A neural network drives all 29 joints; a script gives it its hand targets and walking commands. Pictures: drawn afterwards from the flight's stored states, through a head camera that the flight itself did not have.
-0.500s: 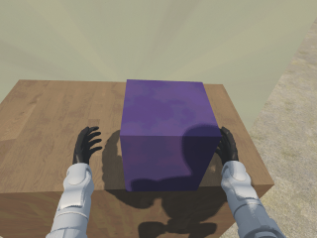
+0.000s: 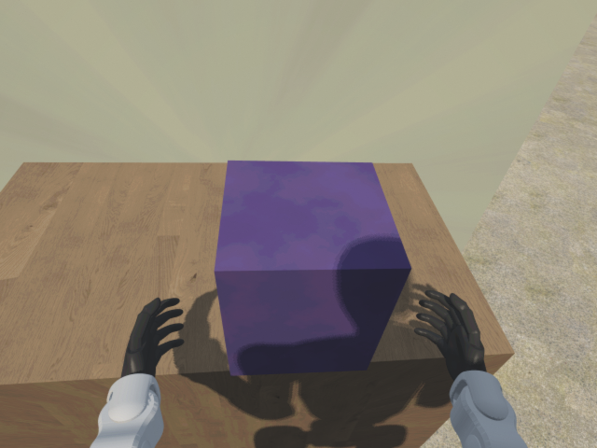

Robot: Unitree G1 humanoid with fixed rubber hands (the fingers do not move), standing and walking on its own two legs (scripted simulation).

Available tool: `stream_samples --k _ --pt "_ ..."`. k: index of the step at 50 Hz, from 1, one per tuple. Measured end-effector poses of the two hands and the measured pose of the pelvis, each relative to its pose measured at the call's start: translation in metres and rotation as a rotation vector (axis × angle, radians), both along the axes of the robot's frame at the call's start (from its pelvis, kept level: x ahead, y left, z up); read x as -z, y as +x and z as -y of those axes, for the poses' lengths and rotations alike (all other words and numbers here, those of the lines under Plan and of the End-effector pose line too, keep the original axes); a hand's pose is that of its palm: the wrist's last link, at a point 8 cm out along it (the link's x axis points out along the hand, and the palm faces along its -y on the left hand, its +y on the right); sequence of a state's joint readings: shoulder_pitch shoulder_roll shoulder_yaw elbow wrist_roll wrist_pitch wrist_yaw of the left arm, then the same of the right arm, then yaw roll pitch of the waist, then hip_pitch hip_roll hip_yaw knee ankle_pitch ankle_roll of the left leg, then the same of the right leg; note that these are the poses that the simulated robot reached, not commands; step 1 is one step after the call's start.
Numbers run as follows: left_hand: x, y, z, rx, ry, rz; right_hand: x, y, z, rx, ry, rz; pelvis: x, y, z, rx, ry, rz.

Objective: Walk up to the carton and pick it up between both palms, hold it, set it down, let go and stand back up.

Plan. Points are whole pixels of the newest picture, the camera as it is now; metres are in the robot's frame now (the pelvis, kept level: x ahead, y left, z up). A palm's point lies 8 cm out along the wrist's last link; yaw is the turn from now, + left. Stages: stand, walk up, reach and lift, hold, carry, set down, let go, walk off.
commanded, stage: set down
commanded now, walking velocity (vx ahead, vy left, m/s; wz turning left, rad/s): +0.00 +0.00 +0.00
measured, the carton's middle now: (300, 270) +0.38 +0.04 +0.05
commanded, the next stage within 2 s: let go in 1.94 s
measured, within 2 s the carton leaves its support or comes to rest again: neither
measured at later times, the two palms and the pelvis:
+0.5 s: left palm (116, 394) +0.19 +0.24 +0.04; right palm (486, 411) +0.21 -0.18 +0.05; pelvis +0.00 +0.00 +0.00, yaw +0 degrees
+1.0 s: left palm (139, 419) +0.18 +0.22 -0.01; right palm (485, 437) +0.20 -0.20 +0.00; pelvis +0.03 -0.01 +0.00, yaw +0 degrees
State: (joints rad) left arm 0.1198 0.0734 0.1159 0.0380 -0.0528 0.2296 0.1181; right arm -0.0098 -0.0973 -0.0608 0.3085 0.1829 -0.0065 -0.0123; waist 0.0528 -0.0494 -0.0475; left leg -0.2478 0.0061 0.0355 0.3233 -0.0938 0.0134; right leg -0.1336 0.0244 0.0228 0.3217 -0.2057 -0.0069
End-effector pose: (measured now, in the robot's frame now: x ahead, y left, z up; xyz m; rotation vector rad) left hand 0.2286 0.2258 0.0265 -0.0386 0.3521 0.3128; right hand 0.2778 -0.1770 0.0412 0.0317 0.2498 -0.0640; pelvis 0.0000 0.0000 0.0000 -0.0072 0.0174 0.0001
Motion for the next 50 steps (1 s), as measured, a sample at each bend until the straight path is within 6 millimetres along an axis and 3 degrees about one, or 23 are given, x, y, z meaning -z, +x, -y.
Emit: stream_samples --k 6,16,23,31,37,44,50 --pt "-0.010 -0.021 0.006 -0.004 -0.001 0.030 -0.014 -0.023 0.017 0.028 -0.015 0.054 0.000 0.003 0.007 0.003 0.002 0.001" --pt "-0.008 -0.045 -0.001 0.016 0.005 0.033 -0.005 -0.066 0.017 0.043 -0.021 -0.013 0.000 -0.002 0.009 0.003 0.002 0.041" --pt "-0.014 -0.041 -0.010 0.021 0.011 0.061 -0.014 -0.068 0.009 0.035 -0.023 0.013 0.000 -0.004 0.003 0.001 0.001 0.044" --pt "0.005 -0.041 -0.016 0.043 0.012 -0.044 0.007 -0.070 -0.002 0.024 -0.022 -0.108 0.000 -0.001 -0.008 -0.003 0.001 0.039" --pt "0.017 -0.038 -0.015 0.036 0.018 -0.106 0.016 -0.061 -0.007 -0.016 -0.008 -0.140 0.000 0.009 -0.011 -0.003 0.003 0.026" --pt "0.024 -0.039 -0.005 0.039 0.046 -0.143 0.032 -0.058 0.006 -0.011 0.001 -0.173 0.000 0.022 -0.002 0.000 0.011 0.009" --pt "0.035 -0.050 0.007 0.074 0.044 -0.162 0.045 -0.077 0.026 0.046 -0.012 -0.205 0.000 0.026 0.009 0.004 0.015 0.005"
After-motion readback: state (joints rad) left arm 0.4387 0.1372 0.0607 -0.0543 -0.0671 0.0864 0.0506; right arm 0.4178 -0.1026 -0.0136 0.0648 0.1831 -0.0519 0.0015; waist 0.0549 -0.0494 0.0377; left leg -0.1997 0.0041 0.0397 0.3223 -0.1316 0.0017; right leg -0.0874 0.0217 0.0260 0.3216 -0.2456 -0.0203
